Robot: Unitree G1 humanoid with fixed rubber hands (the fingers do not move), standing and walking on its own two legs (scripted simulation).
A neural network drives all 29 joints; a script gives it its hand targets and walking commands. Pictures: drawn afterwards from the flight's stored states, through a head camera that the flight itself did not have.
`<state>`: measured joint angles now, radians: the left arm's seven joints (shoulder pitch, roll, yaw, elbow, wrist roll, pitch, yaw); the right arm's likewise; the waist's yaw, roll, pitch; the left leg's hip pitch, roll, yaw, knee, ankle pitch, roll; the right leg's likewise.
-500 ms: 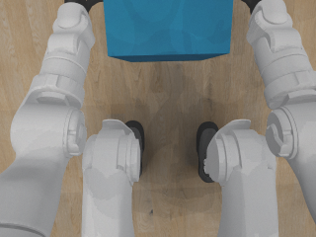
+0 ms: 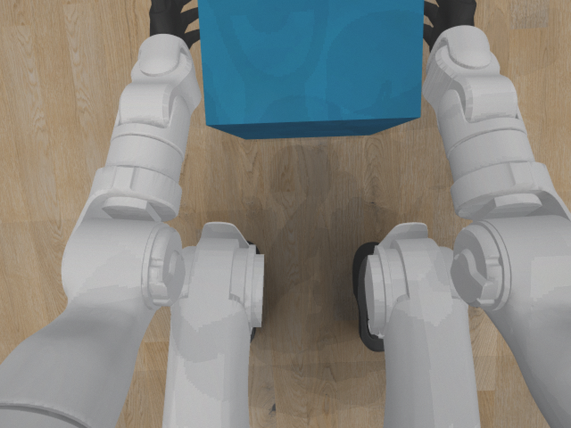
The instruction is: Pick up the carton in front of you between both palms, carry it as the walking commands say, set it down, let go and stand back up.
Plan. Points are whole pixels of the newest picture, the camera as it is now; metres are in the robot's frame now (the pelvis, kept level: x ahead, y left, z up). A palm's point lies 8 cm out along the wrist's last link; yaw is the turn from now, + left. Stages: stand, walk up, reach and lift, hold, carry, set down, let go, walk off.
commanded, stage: reach and lift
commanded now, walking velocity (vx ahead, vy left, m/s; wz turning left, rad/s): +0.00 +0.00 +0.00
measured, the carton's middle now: (307, 52) +0.53 +0.01 -0.21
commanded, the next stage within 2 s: none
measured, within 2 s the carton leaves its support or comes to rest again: neither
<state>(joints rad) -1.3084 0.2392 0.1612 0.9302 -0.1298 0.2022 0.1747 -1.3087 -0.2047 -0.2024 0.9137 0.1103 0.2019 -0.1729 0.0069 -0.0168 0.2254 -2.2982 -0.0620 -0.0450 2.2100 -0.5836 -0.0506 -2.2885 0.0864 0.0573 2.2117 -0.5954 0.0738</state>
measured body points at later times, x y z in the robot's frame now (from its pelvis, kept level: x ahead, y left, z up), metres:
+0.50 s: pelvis -0.01 +0.00 +0.12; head +0.25 +0.01 +0.48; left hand +0.50 +0.16 +0.05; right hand +0.50 -0.14 +0.05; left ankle +0.11 +0.13 -0.33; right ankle +0.11 -0.13 -0.33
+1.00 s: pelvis +0.04 +0.00 +0.25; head +0.20 +0.00 +0.68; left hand +0.45 +0.16 +0.21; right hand +0.46 -0.14 +0.21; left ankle +0.11 +0.13 -0.33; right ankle +0.10 -0.13 -0.33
